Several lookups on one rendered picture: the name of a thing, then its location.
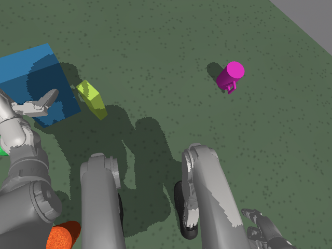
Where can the right robot foot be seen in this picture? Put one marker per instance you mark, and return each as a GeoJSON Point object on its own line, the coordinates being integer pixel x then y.
{"type": "Point", "coordinates": [187, 233]}

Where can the right robot arm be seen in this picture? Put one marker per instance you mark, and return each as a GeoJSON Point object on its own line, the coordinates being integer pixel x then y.
{"type": "Point", "coordinates": [279, 243]}

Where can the right robot hand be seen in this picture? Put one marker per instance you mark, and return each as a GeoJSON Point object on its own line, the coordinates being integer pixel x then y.
{"type": "Point", "coordinates": [266, 229]}

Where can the left robot hand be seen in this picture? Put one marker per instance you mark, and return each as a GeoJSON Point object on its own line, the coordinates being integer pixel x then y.
{"type": "Point", "coordinates": [10, 109]}

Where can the left robot arm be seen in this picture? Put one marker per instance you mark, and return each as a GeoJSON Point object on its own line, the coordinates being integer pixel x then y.
{"type": "Point", "coordinates": [28, 204]}

